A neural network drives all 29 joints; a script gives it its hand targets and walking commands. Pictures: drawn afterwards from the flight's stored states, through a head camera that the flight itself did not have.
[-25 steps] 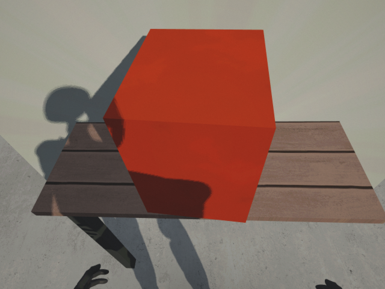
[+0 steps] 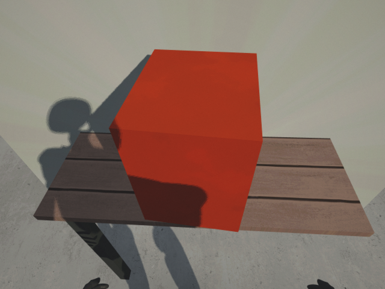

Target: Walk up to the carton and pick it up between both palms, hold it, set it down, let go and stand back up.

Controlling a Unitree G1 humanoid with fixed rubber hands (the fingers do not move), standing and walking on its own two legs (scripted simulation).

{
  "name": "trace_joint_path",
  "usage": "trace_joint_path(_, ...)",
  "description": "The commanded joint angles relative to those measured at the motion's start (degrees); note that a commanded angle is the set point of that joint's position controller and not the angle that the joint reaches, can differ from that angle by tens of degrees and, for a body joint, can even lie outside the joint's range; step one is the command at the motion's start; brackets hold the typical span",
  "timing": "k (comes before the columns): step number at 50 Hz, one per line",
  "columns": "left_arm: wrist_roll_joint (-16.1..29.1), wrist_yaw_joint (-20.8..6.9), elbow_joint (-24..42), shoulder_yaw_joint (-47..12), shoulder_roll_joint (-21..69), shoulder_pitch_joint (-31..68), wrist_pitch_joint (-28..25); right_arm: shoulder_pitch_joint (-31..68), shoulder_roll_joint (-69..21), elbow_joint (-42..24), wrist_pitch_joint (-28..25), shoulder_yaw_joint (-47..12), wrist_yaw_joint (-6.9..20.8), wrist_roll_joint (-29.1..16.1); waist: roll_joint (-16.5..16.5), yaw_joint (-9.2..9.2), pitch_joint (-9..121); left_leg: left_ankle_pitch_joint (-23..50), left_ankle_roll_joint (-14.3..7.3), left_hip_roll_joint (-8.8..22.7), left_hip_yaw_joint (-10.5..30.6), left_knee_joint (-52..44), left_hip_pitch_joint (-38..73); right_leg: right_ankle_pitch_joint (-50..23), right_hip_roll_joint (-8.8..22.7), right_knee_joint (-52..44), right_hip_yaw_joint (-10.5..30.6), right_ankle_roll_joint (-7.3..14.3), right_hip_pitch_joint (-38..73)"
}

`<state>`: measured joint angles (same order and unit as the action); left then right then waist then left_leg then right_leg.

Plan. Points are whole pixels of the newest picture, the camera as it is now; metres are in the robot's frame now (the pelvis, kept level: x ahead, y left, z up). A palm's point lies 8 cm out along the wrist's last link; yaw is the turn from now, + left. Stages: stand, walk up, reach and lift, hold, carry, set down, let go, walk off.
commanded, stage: walk up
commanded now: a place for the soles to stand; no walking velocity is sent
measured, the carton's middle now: (197, 142) +0.42 +0.02 +0.09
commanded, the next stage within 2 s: reach and lift in 1.12 s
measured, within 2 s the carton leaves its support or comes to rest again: neither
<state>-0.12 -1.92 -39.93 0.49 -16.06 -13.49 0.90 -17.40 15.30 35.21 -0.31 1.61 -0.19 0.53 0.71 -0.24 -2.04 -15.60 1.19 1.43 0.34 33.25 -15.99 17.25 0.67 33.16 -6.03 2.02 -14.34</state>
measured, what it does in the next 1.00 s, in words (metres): stands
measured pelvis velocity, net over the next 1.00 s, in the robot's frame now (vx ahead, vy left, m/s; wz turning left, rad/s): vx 0.02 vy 0.02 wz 0.11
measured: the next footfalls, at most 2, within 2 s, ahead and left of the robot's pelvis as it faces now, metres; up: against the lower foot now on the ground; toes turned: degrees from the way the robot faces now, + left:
none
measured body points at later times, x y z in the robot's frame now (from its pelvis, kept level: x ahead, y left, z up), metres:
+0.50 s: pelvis +0.02 +0.01 +0.00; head +0.03 +0.01 +0.45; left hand +0.13 +0.27 -0.10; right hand +0.14 -0.25 -0.11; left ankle +0.02 +0.13 -0.73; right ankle +0.01 -0.10 -0.73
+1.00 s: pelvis +0.02 +0.02 +0.00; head +0.03 +0.02 +0.45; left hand +0.10 +0.29 -0.11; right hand +0.17 -0.22 -0.10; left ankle +0.03 +0.13 -0.73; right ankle +0.01 -0.10 -0.73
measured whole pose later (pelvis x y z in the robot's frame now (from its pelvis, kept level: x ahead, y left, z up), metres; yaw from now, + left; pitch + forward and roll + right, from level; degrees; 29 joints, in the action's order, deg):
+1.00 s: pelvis +0.02 +0.02 +0.00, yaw +6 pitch -2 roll -1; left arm -0.5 -0.6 -39.3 -0.2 -16.1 -15.2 0.6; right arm -15.7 14.7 37.7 -0.2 1.3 0.3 0.1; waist 0.3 -0.5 -2.6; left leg -16.9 -0.7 -2.6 5.1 34.5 -15.7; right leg 19.8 4.4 32.6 -10.9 -0.4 -10.6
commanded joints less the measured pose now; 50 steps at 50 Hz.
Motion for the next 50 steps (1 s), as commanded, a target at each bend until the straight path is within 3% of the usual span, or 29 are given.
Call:
trace_joint_path(1,0.1,0.2,5.2,1.9,-7.5,1.3,-1.1,0.0,8.0,-4.7,-1.4,2.0,-0.4,0.1,-2.2,-0.31,1.1,4.1,-3.4,3.5,4.3,-5.7,-0.1,-1.6,7.6,-10.6,9.0,2.0,-1.0)
trace_joint_path(11,0.0,0.5,5.0,1.7,-7.8,1.2,-0.7,-1.8,7.7,-3.8,-1.5,1.8,-0.4,0.0,-0.5,-0.22,2.8,9.8,-3.3,3.6,5.3,-5.6,-0.2,-6.8,7.5,-7.9,6.7,1.9,2.3)
trace_joint_path(12,-0.3,0.7,5.5,1.6,-7.2,0.6,-1.2,-1.7,7.5,-3.0,-1.2,1.6,-0.1,-0.1,0.9,-0.33,3.1,7.6,-3.2,2.7,5.1,-4.9,-0.1,-4.1,8.5,-9.2,7.5,1.7,2.2)
trace_joint_path(15,-0.2,1.1,5.5,1.9,-8.4,1.1,-1.5,-1.3,6.5,-2.9,-0.7,1.7,0.2,0.1,-0.2,0.08,0.7,4.3,-3.0,2.0,5.0,-4.8,0.1,1.7,9.8,-11.8,8.6,1.8,-1.1)
trace_joint_path(23,-0.3,1.2,5.6,1.5,-7.6,0.0,-1.9,-0.9,7.4,-2.3,-1.5,1.5,0.2,-0.1,-0.8,0.0,3.7,14.7,-3.6,2.9,6.8,-4.5,0.8,-10.8,8.5,-7.8,4.5,1.5,4.1)
trace_joint_path(38,-0.4,1.4,5.8,1.4,-7.5,-0.8,-1.4,0.4,7.4,-1.9,-1.0,1.8,0.3,-0.4,-0.4,-0.06,3.1,14.0,-4.3,1.9,9.4,-5.0,-0.5,-6.3,8.2,-7.1,2.1,0.9,5.1)
trace_joint_path(45,-0.4,1.6,5.6,1.6,-7.9,-1.8,-1.2,1.1,7.5,-2.1,-0.9,1.8,0.3,-0.4,1.4,-0.07,2.8,13.8,-4.5,1.2,10.4,-5.2,-1.3,-5.1,8.5,-6.9,1.6,0.9,5.8)
trace_joint_path(50,-0.4,1.6,5.4,1.5,-7.7,-2.2,-1.2,1.1,7.6,-1.9,-0.8,2.0,0.3,-0.5,0.4,-0.07,2.1,14.0,-4.6,1.0,11.1,-5.1,-1.6,-5.1,8.5,-7.0,0.9,0.8,5.7)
